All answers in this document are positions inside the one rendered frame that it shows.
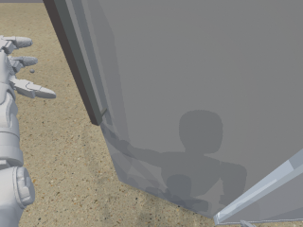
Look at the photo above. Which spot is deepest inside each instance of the robot left upper arm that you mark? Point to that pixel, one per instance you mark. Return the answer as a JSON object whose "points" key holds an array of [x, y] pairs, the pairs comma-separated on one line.
{"points": [[16, 193]]}

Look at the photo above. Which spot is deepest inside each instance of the robot left forearm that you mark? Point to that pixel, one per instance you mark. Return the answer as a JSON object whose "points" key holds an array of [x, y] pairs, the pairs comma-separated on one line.
{"points": [[10, 153]]}

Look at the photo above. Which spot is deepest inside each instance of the left robot hand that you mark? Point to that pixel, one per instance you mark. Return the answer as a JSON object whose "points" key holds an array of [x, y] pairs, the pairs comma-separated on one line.
{"points": [[9, 66]]}

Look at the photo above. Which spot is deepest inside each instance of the fridge door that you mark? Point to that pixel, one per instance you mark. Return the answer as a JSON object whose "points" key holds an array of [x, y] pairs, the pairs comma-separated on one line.
{"points": [[204, 98]]}

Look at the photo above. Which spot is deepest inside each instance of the handle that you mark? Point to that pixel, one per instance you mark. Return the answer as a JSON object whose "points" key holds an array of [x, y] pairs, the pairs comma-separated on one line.
{"points": [[61, 20]]}

